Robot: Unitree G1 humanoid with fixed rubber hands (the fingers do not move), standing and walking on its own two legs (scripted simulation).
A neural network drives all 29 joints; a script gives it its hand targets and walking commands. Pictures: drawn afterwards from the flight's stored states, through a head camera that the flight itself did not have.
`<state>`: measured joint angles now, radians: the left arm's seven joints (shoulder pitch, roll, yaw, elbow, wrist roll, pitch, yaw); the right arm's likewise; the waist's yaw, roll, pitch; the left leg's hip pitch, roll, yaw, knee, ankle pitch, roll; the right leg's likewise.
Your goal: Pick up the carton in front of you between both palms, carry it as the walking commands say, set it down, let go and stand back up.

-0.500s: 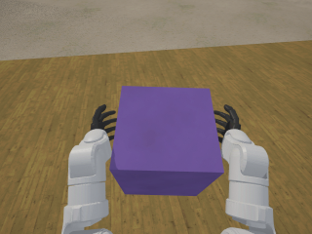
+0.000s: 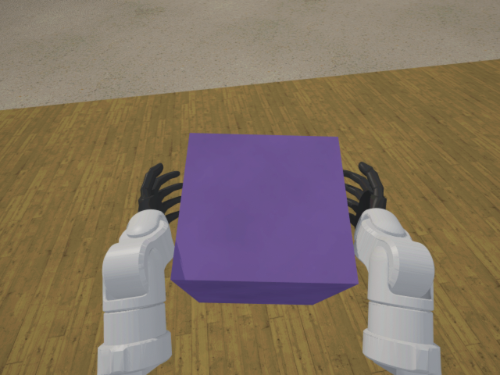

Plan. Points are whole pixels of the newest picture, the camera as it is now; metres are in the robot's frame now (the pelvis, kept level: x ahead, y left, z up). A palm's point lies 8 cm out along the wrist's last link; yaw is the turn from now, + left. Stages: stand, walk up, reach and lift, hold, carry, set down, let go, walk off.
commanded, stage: carry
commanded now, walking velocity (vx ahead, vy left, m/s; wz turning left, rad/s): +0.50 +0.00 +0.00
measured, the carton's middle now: (259, 230) +0.35 +0.00 +0.05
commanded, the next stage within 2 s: none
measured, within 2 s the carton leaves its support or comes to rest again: neither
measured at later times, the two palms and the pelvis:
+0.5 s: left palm (150, 117) +0.64 +0.23 +0.07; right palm (285, 98) +0.70 -0.07 +0.07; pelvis +0.34 +0.02 -0.05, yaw +10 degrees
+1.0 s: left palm (142, 75) +0.91 +0.33 +0.02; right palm (239, 54) +1.04 +0.04 +0.02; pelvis +0.67 +0.05 -0.09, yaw +23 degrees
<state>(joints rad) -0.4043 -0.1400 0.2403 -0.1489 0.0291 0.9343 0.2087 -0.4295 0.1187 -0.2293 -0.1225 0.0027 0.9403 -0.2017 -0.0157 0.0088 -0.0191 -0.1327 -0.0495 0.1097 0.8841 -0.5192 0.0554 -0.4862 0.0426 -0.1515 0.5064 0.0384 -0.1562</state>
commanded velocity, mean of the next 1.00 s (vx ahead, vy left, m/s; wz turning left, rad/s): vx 0.50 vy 0.00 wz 0.34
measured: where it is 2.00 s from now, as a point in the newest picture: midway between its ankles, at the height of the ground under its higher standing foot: (224, 194)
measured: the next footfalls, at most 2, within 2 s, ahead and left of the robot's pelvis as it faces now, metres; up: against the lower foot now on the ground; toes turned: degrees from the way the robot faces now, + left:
left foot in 0.46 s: +0.46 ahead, +0.07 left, -0.04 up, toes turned +13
right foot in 0.94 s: +0.81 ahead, +0.03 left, -0.08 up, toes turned +21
